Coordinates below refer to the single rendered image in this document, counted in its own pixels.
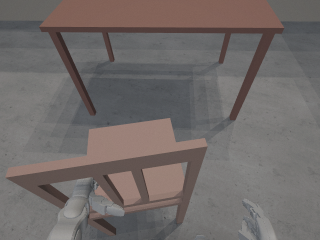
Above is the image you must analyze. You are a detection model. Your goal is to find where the left robot forearm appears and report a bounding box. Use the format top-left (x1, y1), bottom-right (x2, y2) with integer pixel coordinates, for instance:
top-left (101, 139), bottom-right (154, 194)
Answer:
top-left (46, 196), bottom-right (90, 240)

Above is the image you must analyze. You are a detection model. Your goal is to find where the robot left hand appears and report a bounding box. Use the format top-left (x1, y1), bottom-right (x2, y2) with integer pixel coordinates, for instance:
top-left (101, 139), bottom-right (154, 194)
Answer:
top-left (72, 177), bottom-right (125, 217)

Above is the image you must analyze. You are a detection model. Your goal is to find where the robot right shin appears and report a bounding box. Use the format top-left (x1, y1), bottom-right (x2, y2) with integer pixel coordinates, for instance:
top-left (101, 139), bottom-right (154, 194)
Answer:
top-left (195, 235), bottom-right (205, 239)

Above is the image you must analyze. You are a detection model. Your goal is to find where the chair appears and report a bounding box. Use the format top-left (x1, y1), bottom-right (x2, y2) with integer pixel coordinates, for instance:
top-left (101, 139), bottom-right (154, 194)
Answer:
top-left (5, 118), bottom-right (208, 236)

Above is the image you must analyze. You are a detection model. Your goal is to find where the robot right hand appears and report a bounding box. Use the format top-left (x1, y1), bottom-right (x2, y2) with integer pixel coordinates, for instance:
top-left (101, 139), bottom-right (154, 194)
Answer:
top-left (238, 198), bottom-right (278, 240)

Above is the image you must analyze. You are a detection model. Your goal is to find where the table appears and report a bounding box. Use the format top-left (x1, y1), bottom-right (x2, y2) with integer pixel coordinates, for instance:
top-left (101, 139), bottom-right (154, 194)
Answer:
top-left (39, 0), bottom-right (284, 121)

